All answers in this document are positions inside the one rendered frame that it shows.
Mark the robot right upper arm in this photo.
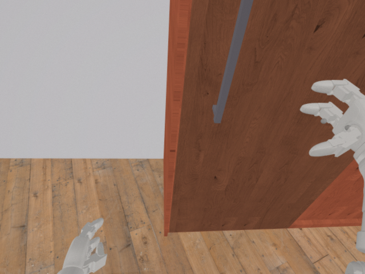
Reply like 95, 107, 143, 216
345, 261, 365, 274

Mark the handle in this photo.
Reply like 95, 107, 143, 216
212, 0, 253, 123

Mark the wardrobe door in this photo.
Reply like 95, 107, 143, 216
169, 0, 365, 232
297, 159, 364, 220

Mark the robot right forearm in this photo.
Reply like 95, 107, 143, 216
353, 142, 365, 253

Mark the right robot hand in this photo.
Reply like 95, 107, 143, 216
300, 79, 365, 157

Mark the left robot hand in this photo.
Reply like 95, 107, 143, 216
62, 218, 107, 274

